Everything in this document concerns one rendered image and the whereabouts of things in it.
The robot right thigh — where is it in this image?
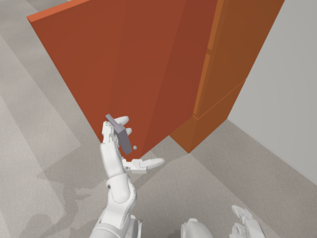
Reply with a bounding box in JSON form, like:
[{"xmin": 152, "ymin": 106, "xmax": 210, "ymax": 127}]
[{"xmin": 181, "ymin": 221, "xmax": 214, "ymax": 238}]

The robot left thigh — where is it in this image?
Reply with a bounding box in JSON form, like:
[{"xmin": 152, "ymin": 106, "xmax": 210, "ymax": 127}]
[{"xmin": 125, "ymin": 218, "xmax": 142, "ymax": 238}]

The robot thigh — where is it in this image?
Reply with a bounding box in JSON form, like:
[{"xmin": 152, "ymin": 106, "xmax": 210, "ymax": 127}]
[
  {"xmin": 181, "ymin": 221, "xmax": 214, "ymax": 238},
  {"xmin": 125, "ymin": 218, "xmax": 142, "ymax": 238}
]

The robot right hand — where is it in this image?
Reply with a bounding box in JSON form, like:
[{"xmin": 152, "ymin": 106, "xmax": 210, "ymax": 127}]
[{"xmin": 229, "ymin": 205, "xmax": 266, "ymax": 238}]

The handle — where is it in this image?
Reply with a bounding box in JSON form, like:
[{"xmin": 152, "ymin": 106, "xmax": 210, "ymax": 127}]
[{"xmin": 106, "ymin": 114, "xmax": 132, "ymax": 155}]

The robot left hand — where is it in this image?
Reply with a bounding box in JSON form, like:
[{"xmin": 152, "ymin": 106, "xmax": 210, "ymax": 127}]
[{"xmin": 100, "ymin": 116, "xmax": 165, "ymax": 179}]

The cupboard door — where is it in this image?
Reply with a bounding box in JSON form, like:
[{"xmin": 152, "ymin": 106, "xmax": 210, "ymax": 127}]
[{"xmin": 27, "ymin": 0, "xmax": 218, "ymax": 162}]

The left robot forearm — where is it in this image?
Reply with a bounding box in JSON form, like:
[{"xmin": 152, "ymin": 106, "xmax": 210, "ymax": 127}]
[{"xmin": 89, "ymin": 173, "xmax": 137, "ymax": 238}]

